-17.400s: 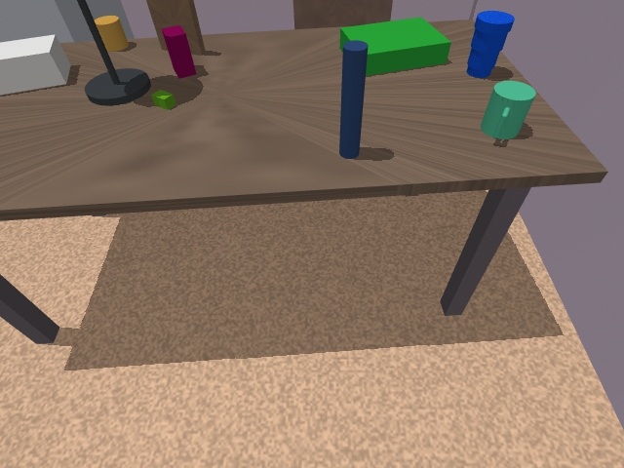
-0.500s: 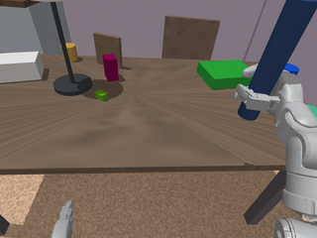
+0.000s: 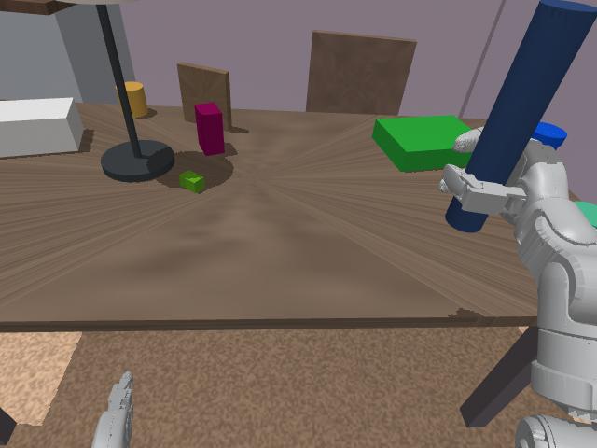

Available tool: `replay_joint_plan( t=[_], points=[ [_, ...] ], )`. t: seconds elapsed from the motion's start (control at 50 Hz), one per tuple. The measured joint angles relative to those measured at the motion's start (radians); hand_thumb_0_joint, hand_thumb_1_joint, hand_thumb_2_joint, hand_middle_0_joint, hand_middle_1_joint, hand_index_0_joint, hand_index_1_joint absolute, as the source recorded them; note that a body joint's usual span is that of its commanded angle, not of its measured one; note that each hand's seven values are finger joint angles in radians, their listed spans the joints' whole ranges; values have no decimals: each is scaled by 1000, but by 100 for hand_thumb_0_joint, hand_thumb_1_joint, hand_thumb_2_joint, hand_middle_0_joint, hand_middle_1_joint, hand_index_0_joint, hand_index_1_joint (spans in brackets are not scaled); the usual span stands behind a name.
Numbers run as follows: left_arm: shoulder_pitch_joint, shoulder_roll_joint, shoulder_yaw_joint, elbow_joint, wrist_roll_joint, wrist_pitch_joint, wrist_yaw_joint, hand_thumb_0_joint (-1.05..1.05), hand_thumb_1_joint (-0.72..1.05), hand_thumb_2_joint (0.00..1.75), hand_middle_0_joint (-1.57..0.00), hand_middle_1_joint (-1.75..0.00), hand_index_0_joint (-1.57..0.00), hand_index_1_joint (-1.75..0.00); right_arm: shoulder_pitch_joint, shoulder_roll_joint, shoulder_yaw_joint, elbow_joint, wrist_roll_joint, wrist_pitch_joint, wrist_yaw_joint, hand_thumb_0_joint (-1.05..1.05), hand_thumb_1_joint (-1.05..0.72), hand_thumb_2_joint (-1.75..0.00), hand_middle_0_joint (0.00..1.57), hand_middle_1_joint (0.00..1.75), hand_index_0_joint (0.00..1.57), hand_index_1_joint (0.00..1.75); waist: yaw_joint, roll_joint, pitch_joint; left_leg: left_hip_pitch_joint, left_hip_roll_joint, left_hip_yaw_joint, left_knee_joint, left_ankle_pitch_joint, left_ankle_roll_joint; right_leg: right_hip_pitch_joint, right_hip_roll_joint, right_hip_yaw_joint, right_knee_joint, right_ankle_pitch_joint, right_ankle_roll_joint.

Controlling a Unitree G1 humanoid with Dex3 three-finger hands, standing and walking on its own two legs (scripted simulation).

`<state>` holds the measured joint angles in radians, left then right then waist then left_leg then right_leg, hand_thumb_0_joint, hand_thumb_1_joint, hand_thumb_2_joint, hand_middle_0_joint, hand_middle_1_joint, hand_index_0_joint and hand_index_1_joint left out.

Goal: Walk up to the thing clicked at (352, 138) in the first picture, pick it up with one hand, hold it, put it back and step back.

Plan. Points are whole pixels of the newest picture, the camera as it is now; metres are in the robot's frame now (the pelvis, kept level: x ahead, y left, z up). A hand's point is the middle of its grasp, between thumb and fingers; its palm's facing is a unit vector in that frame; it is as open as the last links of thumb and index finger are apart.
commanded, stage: hold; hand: right
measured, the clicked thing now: (505, 135) +0.34 -0.18 +0.31
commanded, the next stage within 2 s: crouch in 1.12 s
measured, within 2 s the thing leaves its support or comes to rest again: neither
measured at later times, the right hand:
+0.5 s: hand (474, 179) +0.34 -0.17 +0.26, palm faces +0.15 +0.99 -0.02, open 5.9 cm
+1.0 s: hand (473, 173) +0.34 -0.17 +0.26, palm faces +0.15 +0.99 -0.02, open 5.9 cm
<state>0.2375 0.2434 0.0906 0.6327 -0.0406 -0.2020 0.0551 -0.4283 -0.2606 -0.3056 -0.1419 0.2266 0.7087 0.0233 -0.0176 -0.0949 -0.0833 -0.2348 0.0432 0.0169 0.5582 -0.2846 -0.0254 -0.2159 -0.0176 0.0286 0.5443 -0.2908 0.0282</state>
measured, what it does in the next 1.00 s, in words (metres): stands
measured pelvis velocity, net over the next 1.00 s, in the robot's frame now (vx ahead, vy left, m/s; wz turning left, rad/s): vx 0.00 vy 0.00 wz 0.00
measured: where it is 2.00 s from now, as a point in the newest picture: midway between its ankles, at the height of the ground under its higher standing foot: outside the picture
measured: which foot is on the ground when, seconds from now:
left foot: down 0.00-1.00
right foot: down 0.00-1.00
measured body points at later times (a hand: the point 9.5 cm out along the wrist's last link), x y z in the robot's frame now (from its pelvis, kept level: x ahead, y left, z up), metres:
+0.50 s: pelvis +0.00 +0.00 +0.00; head -0.04 +0.04 +0.45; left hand +0.17 +0.25 -0.08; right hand +0.32 -0.22 +0.26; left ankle +0.01 +0.13 -0.73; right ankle +0.00 -0.14 -0.73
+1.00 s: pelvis +0.00 +0.00 +0.00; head -0.04 +0.04 +0.45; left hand +0.16 +0.26 -0.08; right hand +0.33 -0.22 +0.27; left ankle +0.01 +0.13 -0.73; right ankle +0.00 -0.14 -0.73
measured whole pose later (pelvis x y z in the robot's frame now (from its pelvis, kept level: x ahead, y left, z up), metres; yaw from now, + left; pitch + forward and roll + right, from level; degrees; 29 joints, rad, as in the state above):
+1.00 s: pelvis +0.00 +0.00 +0.00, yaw +0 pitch -2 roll +0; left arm 0.25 0.25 0.10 0.65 -0.03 -0.20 0.06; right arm -0.45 -0.26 -0.30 -0.14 0.21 0.68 0.00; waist -0.01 -0.08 -0.07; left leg -0.24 0.04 0.01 0.56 -0.28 -0.02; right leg -0.22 -0.02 0.03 0.55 -0.29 0.03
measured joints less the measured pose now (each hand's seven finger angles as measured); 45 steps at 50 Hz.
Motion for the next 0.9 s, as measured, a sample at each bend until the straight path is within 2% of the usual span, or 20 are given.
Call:
replay_joint_plan(
  t=[0.1, 0.26, 0.4, 0.54, 0.66, 0.74, 0.9],
  points=[
    [2, -4, 6, 1, 3, 0, -7, -1, -54, 5, -6, -6, -5, -5, 2, -2, -6, 12, -2, 7, -3, 1, -10, -113, 98, 114, 98, 112, -2, 4, 11, -3, 1, 1, 4, -1, 0, -2, 1, 1, 0, 1, 0],
    [16, -1, 4, 15, 5, -5, -2, -1, -54, 5, -6, -6, -5, -5, -17, -1, 3, 0, -18, -24, -15, 1, -10, -113, 98, 114, 98, 112, -3, 18, 31, -14, -1, -1, 6, 2, 2, -13, -1, 0, 3, 3, 1],
    [5, 0, -1, -6, 6, 3, 5, -1, -53, 5, -6, -6, -5, -5, 0, 4, 5, 0, -5, -26, -12, 1, -10, -113, 98, 114, 98, 112, 7, 9, 18, -9, -3, -7, 0, 3, 0, -6, -3, -7, 1, -1, 0],
    [5, -10, 3, -2, 3, 8, -4, -1, -53, 5, -6, -6, -5, -5, 23, -3, -14, -25, -4, -20, -14, 1, -9, -113, 98, 114, 98, 112, -2, 7, 9, -3, -3, -5, 0, 0, 0, -2, -3, -6, 2, -3, -1],
    [12, -4, 2, 18, 0, 8, -9, -1, -54, 5, -6, -6, -5, -5, 18, 3, 3, -31, -8, -11, -4, 1, -9, -113, 98, 114, 98, 112, -12, 6, 19, 1, -1, 1, -4, 3, 0, -1, -1, 1, 0, 1, 0],
    [2, -3, 2, 17, 5, 2, -6, -1, -54, 5, -6, -6, -5, -5, 2, 6, 14, -4, -7, -7, -5, 1, -9, -113, 98, 115, 98, 112, -6, 8, 28, -1, 0, 2, -4, 7, 0, -2, 0, 2, -2, 6, 0],
    [3, 3, 8, 7, 10, -11, 3, -1, -53, 5, -6, -6, -5, -5, -17, 5, 4, 8, -10, -25, -26, 1, -9, -113, 98, 115, 98, 112, 5, 14, 25, -10, -3, -3, 2, 8, 2, -8, -3, -3, 0, 7, 2]
  ],
)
